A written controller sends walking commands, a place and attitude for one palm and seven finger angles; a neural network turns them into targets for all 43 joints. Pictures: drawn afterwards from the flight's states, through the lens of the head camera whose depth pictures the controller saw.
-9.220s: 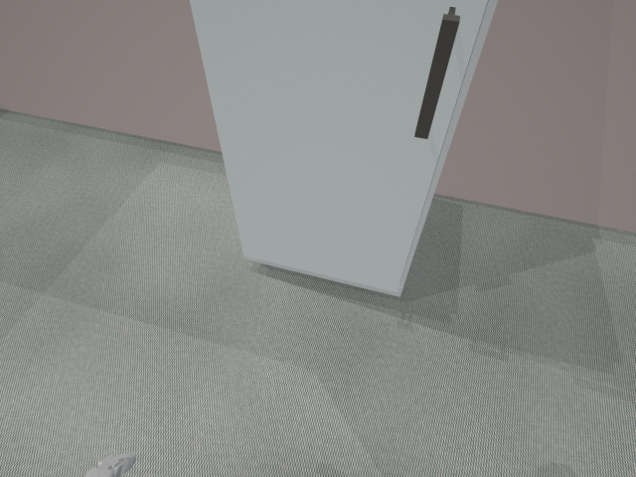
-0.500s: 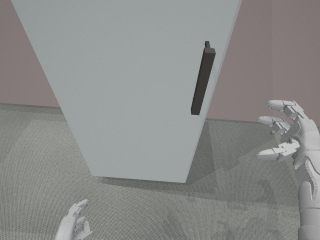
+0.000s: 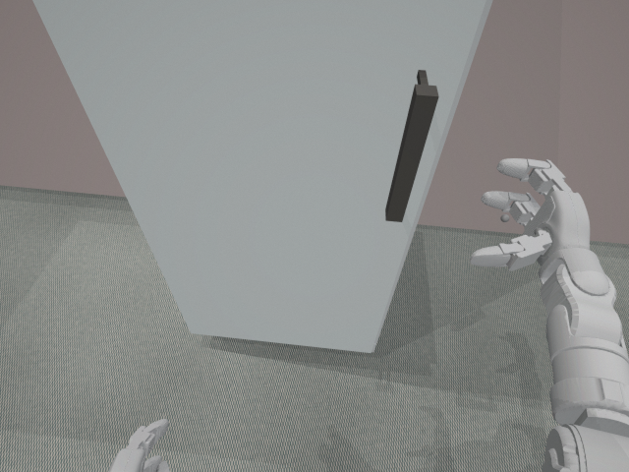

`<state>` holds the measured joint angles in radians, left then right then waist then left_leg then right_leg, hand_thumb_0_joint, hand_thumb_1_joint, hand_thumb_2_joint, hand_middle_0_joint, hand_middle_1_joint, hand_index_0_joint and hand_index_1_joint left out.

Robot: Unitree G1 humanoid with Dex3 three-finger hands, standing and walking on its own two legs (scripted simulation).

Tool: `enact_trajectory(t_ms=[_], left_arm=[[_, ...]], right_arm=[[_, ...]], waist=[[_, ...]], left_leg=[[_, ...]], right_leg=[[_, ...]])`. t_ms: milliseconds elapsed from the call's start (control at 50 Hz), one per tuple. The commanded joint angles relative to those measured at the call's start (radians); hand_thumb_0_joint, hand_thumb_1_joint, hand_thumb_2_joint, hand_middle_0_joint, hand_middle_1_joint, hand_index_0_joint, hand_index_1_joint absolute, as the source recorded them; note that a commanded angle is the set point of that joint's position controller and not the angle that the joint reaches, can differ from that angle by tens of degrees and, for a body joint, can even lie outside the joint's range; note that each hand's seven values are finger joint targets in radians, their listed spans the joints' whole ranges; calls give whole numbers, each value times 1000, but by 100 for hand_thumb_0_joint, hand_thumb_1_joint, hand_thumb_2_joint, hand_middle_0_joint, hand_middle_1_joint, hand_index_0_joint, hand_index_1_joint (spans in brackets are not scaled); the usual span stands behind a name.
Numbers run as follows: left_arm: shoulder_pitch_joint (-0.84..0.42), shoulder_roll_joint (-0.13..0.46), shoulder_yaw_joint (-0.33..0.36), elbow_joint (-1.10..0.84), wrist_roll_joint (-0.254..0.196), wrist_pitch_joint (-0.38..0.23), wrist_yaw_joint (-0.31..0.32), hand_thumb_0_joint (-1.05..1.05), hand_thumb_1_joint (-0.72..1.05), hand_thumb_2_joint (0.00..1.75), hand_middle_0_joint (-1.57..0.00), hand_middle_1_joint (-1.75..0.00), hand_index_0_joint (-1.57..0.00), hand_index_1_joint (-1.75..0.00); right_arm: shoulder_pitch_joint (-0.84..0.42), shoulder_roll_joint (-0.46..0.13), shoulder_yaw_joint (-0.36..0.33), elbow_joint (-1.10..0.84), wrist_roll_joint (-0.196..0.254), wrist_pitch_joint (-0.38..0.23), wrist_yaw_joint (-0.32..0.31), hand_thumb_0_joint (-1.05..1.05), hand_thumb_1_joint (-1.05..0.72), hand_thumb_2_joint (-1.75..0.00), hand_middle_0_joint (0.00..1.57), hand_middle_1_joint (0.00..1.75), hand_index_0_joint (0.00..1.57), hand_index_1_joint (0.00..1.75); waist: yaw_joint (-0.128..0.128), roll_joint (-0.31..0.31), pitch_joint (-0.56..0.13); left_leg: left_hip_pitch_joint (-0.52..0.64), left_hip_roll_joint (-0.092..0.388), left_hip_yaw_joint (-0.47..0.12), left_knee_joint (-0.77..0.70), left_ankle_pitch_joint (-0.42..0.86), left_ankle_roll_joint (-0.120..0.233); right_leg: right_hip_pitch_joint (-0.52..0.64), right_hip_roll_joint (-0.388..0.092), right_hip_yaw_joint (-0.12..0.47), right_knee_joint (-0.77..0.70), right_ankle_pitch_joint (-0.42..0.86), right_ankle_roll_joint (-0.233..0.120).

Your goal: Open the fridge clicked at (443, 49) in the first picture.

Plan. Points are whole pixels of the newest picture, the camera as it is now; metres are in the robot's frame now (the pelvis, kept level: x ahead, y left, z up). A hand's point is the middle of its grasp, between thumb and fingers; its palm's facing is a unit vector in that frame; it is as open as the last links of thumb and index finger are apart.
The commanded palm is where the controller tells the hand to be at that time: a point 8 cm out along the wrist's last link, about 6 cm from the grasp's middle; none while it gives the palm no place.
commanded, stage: move the hooked fingers beside the handle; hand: right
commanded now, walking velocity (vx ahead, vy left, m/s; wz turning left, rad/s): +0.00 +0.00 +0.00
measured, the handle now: (406, 152) +0.55 -0.09 +0.12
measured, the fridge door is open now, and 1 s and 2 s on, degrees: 0 0 0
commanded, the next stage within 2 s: feel for the door with the fingertips in 1.32 s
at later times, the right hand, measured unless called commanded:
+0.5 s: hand (462, 181) +0.47 -0.15 +0.14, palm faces +0.03 +1.00 +0.01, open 14.0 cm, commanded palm +0.46 -0.21 +0.13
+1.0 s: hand (466, 182) +0.48 -0.16 +0.13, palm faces +0.05 +1.00 +0.01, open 14.0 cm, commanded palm +0.45 -0.21 +0.13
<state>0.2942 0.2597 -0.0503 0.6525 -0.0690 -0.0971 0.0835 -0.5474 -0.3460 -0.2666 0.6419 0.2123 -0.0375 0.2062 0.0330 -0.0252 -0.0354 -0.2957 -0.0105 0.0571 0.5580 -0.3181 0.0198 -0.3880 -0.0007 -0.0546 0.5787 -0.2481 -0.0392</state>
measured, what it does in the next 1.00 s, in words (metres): stands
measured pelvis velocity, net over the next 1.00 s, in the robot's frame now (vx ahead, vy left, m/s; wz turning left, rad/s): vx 0.01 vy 0.01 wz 0.03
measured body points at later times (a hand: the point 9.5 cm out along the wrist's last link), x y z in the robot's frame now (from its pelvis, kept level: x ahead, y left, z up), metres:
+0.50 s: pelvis +0.00 +0.01 -0.01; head +0.04 +0.01 +0.44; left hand +0.04 +0.27 -0.13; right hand +0.47 -0.21 +0.14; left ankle -0.02 +0.11 -0.73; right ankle +0.03 -0.09 -0.73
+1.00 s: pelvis +0.01 +0.01 -0.01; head +0.05 +0.01 +0.44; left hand +0.04 +0.28 -0.13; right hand +0.47 -0.22 +0.13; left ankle -0.02 +0.11 -0.73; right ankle +0.03 -0.09 -0.73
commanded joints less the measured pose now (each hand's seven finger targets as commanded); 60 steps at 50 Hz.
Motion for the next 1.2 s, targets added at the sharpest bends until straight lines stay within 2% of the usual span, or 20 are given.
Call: enact_trajectory(t_ms=[0, 20, 120, 160, 200, 260, 320, 380, 440, 460, 540, 560, 640, 680, 880, 940, 1040, 1100, 1120, 1180], left_arm=[[-9, 146, 63, -113, 5, -33, 3, 0, 90, 90, -20, -30, -20, -30], [-7, 145, 63, -110, 5, -32, 0, 0, 90, 90, -20, -30, -20, -30], [25, 148, 69, -93, 9, -21, -10, 0, 90, 90, -20, -30, -20, -30], [48, 154, 71, -80, 14, -16, -12, 0, 90, 90, -20, -30, -20, -30], [53, 154, 72, -80, 15, -11, -15, 0, 90, 90, -20, -30, -20, -30], [83, 156, 76, -68, 21, -3, -20, 0, 90, 90, -20, -30, -20, -30], [96, 155, 78, -69, 23, 1, -26, 0, 90, 90, -20, -30, -20, -30], [121, 160, 83, -56, 23, 10, -30, 0, 90, 90, -20, -30, -20, -30], [141, 164, 83, -49, 26, 17, -32, 0, 90, 90, -20, -30, -20, -30], [154, 166, 87, -45, 31, 18, -32, 0, 90, 90, -20, -30, -20, -30], [179, 170, 87, -38, 35, 26, -37, 0, 90, 90, -20, -30, -20, -30], [188, 171, 87, -41, 39, 30, -40, 0, 90, 90, -20, -30, -20, -30], [189, 168, 94, -62, 39, 40, -48, 0, 90, 90, -20, -30, -20, -30], [189, 167, 96, -76, 40, 47, -53, 0, 90, 90, -20, -30, -20, -30], [166, 161, 96, -80, 28, 62, -41, 0, 90, 90, -20, -30, -20, -30], [155, 158, 96, -80, 26, 57, -40, 0, 90, 90, -20, -30, -20, -30], [138, 157, 95, -81, 22, 52, -45, 0, 90, 90, -20, -30, -20, -30], [134, 161, 90, -81, 21, 56, -42, 0, 90, 90, -20, -30, -20, -30], [126, 155, 87, -87, 22, 55, -43, 0, 90, 90, -20, -30, -20, -30], [127, 158, 89, -85, 26, 54, -45, 0, 90, 90, -20, -30, -20, -30]], right_arm=[[-493, -223, -47, -180, 3, -92, -10, 0, 50, -30, 30, 120, 30, 120], [-517, -189, -19, -165, 1, -97, -11, 0, 50, -30, 30, 120, 30, 120], [-577, -190, -17, -90, -16, -129, -33, 0, 50, -30, 30, 120, 30, 120], [-614, -203, -26, -24, -22, -141, -42, 0, 50, -30, 30, 120, 30, 120], [-641, -227, -47, 5, -31, -155, -48, 0, 50, -30, 30, 120, 30, 120], [-693, -247, -59, 64, -43, -185, -57, 0, 50, -30, 30, 120, 30, 120], [-728, -264, -73, 90, -55, -215, -56, 0, 50, -30, 30, 120, 30, 120], [-757, -254, -59, 175, -59, -228, -53, 0, 50, -30, 30, 120, 30, 120], [-832, -244, -37, 211, -65, -232, -52, 0, 50, -30, 30, 120, 30, 120], [-841, -261, -59, 217, -66, -242, -59, 0, 50, -30, 30, 120, 30, 120], [-843, -304, -92, 274, -82, -256, -70, 0, 50, -30, 30, 120, 30, 120], [-825, -305, -95, 281, -84, -262, -73, 0, 50, -30, 30, 120, 30, 120], [-779, -314, -112, 235, -92, -278, -68, 0, 50, -30, 30, 120, 30, 120], [-747, -307, -119, 202, -83, -281, -67, 0, 50, -30, 30, 120, 30, 120], [-733, -304, -107, 124, -66, -253, -52, 0, 50, -30, 30, 120, 30, 120], [-736, -290, -92, 102, -62, -253, -40, 0, 50, -30, 30, 120, 30, 120], [-726, -181, -14, 127, -39, -231, -31, 0, 50, -30, 30, 120, 30, 120], [-725, -238, -57, 152, -40, -219, -39, 0, 50, -30, 30, 120, 30, 120], [-745, -207, -27, 139, -45, -221, -39, 0, 50, -30, 30, 120, 30, 120], [-757, -249, -68, 123, -55, -245, -61, 0, 50, -30, 30, 120, 30, 120]], waist=[[11, -8, -298], [18, -21, -296], [27, -23, -311], [37, 50, -285], [32, 0, -311], [43, 35, -317], [37, -35, -371], [62, 19, -334], [84, -3, -326], [82, 32, -347], [76, -2, -370], [74, 21, -371], [50, -33, -431], [42, -2, -447], [60, 3, -391], [57, -39, -403], [73, -4, -361], [65, 36, -348], [67, 1, -348], [55, -1, -382]], left_leg=[[-62, -13, -29, -68, 251, 6], [-74, -12, -29, -67, 249, 5], [-93, -15, -30, -53, 260, 5], [-93, -18, -29, -55, 244, 3], [-88, -15, -39, -44, 266, 3], [-84, -15, -44, -37, 278, -1], [-87, -17, -47, -18, 301, 1], [-120, -21, -48, -21, 285, -5], [-152, -21, -50, -20, 255, -7], [-134, -22, -51, -16, 270, -6], [-147, -24, -54, -3, 271, -6], [-128, -25, -54, 1, 282, -6], [-111, -29, -54, 22, 345, -4], [-79, -32, -51, 25, 380, -6], [-82, -29, -60, 3, 390, -12], [-95, -30, -56, 6, 387, -7], [-149, -33, -42, -1, 344, -6], [-115, -25, -50, 2, 361, -9], [-127, -24, -49, 3, 349, -8], [-127, -25, -48, 13, 337, -3]], right_leg=[[261, -18, 92, -44, 199, 2], [263, -16, 91, -42, 197, 2], [259, -17, 91, -25, 215, 3], [217, -19, 93, -21, 187, -3], [211, -12, 82, -14, 192, -2], [181, -11, 76, 3, 192, -8], [196, -8, 73, 12, 212, -3], [161, -13, 72, 22, 186, -7], [145, -11, 74, 27, 152, -7], [143, -11, 76, 35, 171, -10], [128, -11, 75, 45, 175, -7], [109, -8, 74, 48, 182, -10], [142, -9, 63, 58, 244, -7], [136, -9, 59, 58, 268, -9], [136, -8, 47, 55, 236, -18], [169, -10, 54, 58, 254, -12], [186, -12, 68, 58, 238, -9], [137, -8, 63, 56, 223, -14], [144, -5, 62, 56, 217, -12], [163, -8, 73, 63, 231, -9]])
